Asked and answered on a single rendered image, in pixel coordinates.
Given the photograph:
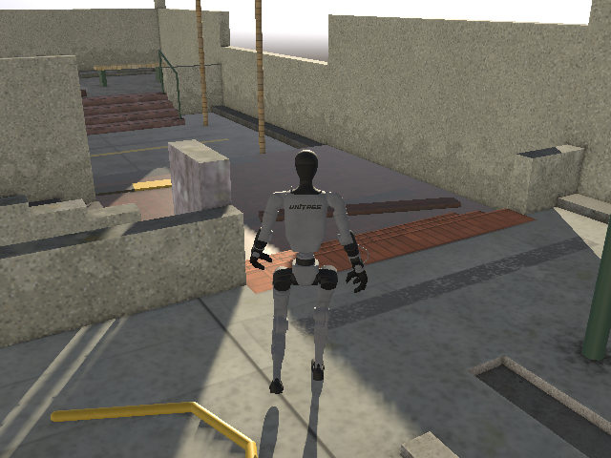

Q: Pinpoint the robot right upper arm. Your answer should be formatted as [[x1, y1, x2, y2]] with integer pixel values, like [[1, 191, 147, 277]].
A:
[[326, 192, 353, 245]]

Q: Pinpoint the robot right hand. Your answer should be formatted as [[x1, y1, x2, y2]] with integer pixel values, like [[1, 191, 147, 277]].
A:
[[346, 268, 368, 293]]

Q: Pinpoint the robot left forearm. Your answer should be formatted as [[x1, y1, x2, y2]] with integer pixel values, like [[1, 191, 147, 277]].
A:
[[251, 227, 267, 258]]

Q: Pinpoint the robot left upper arm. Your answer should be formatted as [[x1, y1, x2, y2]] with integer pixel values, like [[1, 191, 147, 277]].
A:
[[258, 191, 286, 242]]

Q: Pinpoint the robot left hand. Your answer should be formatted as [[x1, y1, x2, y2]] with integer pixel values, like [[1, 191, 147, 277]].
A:
[[250, 253, 272, 270]]

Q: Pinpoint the robot right forearm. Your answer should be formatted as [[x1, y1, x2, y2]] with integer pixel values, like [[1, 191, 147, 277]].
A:
[[344, 230, 365, 273]]

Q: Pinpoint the robot right thigh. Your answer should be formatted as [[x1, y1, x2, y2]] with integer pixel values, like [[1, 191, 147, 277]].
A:
[[313, 265, 338, 323]]

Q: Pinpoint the right robot foot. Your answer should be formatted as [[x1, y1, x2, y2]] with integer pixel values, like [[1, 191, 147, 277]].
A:
[[311, 357, 325, 381]]

